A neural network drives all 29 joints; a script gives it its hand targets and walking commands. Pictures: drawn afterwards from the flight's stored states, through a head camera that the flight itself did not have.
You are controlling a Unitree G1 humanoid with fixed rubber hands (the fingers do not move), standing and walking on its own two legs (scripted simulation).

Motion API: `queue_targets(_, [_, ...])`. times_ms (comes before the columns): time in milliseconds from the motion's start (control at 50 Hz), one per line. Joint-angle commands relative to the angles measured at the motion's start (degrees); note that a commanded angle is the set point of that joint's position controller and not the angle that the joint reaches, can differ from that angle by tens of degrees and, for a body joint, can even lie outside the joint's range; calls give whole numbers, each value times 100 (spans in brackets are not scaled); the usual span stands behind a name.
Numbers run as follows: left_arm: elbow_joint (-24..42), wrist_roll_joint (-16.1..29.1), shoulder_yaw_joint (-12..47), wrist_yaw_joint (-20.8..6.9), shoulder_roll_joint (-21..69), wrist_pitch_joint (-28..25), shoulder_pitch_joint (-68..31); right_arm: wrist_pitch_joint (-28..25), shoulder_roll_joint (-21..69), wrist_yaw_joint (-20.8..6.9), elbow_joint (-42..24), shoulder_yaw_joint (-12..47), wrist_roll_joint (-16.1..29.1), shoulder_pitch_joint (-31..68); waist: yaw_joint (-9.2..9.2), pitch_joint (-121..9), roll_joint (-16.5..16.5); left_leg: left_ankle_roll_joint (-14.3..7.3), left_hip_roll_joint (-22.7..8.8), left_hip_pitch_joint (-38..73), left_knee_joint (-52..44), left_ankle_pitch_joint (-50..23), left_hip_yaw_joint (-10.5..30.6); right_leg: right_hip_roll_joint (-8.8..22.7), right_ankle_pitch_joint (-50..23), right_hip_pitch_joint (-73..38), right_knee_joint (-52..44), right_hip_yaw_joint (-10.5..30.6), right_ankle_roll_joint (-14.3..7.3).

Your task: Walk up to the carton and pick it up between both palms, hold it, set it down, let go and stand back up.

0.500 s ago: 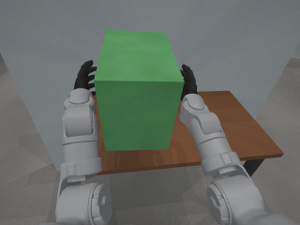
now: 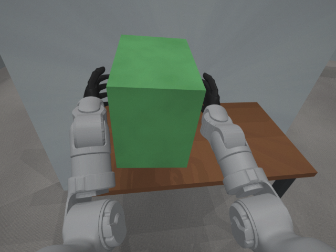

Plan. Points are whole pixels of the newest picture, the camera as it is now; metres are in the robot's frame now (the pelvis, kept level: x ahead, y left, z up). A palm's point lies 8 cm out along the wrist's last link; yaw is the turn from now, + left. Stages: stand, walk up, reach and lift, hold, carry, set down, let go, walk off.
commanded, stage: hold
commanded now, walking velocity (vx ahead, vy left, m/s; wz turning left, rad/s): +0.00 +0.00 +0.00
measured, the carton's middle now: (153, 99) +0.43 +0.01 +0.19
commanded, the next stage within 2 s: set down in 1.76 s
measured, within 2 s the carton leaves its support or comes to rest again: neither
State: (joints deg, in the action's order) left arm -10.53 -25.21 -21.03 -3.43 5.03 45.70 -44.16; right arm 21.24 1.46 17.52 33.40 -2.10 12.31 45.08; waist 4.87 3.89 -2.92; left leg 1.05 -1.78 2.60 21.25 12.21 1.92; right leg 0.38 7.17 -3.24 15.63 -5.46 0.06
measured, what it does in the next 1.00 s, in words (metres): stands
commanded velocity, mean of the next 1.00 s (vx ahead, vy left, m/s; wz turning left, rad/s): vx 0.00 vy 0.00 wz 0.00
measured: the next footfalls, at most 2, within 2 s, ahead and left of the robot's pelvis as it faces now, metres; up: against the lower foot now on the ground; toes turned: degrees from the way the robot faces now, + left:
none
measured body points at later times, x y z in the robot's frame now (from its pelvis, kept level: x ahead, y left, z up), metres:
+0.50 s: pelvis +0.00 +0.00 +0.00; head -0.06 +0.03 +0.44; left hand +0.38 +0.14 +0.23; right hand +0.38 -0.12 +0.22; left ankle +0.01 +0.13 -0.75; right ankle +0.03 -0.12 -0.75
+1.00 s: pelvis +0.00 +0.00 +0.00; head -0.06 +0.03 +0.44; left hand +0.38 +0.14 +0.23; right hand +0.38 -0.12 +0.21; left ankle +0.01 +0.13 -0.75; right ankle +0.03 -0.12 -0.75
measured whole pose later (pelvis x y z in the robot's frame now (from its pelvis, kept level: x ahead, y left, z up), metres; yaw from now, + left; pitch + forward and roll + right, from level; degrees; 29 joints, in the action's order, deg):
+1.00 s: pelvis +0.00 +0.00 +0.00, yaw +0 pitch -12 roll -1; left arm -9.2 -24.9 -20.5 -3.2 5.3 45.8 -43.2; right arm 21.0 1.0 17.7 32.4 -1.3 13.1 44.5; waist 5.0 4.1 -2.6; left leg 1.0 -1.9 2.7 21.7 12.5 2.0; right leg 0.3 7.2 -3.6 15.5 -5.5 0.1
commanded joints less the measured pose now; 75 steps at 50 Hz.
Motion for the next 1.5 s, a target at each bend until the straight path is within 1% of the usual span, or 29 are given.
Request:
queue_targets(0, [416,1111,2842,-739,3233,-317,-3720,-497,3347,-668,-2067,2108,587,4918,126,-2520,578,128,455,27,-133,-1867,-368,-426,-1034,-941,-6,-116,261])
queue_targets(60, [433,1117,2852,-715,3194,-324,-3682,-473,3337,-641,-2055,2159,597,4840,131,-2452,530,119,456,24,-147,-1821,-366,-422,-1042,-904,-6,-118,276])
queue_targets(160, [284,981,2672,-739,3102,-283,-3590,-422,3280,-690,-1785,2023,464,4623,81,-2061,493,67,430,-214,-360,-1414,-401,-411,-667,-887,-44,-116,252])
queue_targets(220, [296,974,2676,-756,3136,-275,-3601,-440,3283,-711,-1815,2003,472,4674,73,-2108,530,82,427,-194,-337,-1508,-398,-419,-699,-930,-42,-114,237])
queue_targets(300, [437,1072,2820,-740,3211,-294,-3646,-474,3326,-673,-2036,2116,582,4817,109,-2378,549,126,443,-1,-176,-1842,-373,-431,-998,-949,-20,-114,252])
queue_targets(340, [480,1104,2864,-728,3211,-302,-3647,-470,3335,-650,-2089,2162,609,4819,126,-2421,532,132,448,42,-144,-1890,-367,-430,-1078,-936,-14,-114,264])
queue_targets(500, [350,997,2713,-753,3118,-271,-3581,-414,3285,-685,-1847,2037,478,4613,98,-2081,500,84,430,-186,-338,-1472,-399,-412,-735,-915,-44,-113,249])
queue_targets(660, [475,1089,2842,-734,3185,-296,-3644,-456,3328,-657,-2053,2142,578,4776,119,-2368,530,120,447,-6,-183,-1787,-374,-422,-1006,-934,-19,-114,262])
queue_targets(820, [345,1002,2706,-750,3113,-279,-3606,-429,3297,-689,-1858,2043,474,4651,85,-2126,493,72,435,-175,-331,-1462,-402,-409,-739,-911,-43,-113,252])
queue_targets(980, [417,1068,2792,-741,3164,-301,-3660,-463,3332,-667,-1993,2107,543,4772,109,-2333,511,97,450,-47,-218,-1681,-385,-414,-943,-927,-25,-113,265])
queue_targets(1120, [343,1015,2713,-750,3115,-292,-3632,-440,3309,-681,-1862,2048,480,4672,96,-2167,493,73,442,-155,-311,-1481,-400,-405,-779,-909,-39,-114,261])
queue_targets(1300, [412,1060,2783,-742,3158,-305,-3663,-465,3327,-669,-1964,2099,536,4753,110,-2315,518,99,448,-55,-227,-1677,-384,-414,-925,-925,-25,-117,264])
queue_targets(1480, [366,1017,2729,-749,3131,-294,-3636,-451,3305,-687,-1872,2051,490,4680,98,-2189,510,85,438,-131,-295,-1550,-395,-411,-795,-917,-36,-118,255])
